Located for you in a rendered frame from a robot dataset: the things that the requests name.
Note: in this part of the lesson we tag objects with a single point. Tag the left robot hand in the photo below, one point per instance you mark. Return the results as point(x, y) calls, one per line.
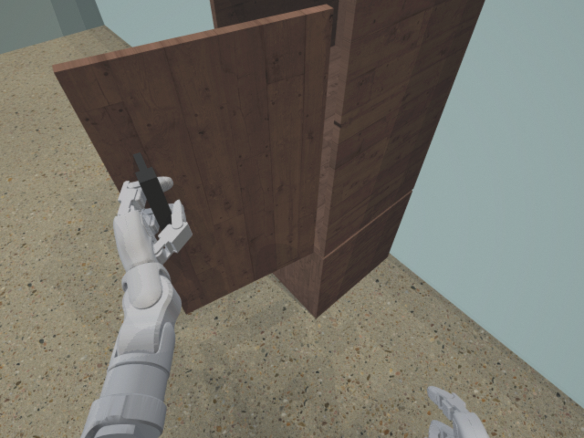
point(135, 227)

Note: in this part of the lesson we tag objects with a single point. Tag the right robot hand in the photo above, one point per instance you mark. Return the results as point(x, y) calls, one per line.
point(465, 424)

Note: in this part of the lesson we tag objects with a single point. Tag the handle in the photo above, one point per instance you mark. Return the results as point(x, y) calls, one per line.
point(153, 192)

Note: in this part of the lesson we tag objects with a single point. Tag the left robot forearm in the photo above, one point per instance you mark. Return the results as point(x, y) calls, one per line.
point(131, 401)

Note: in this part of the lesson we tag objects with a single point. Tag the cupboard door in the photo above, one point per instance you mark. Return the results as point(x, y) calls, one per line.
point(235, 116)

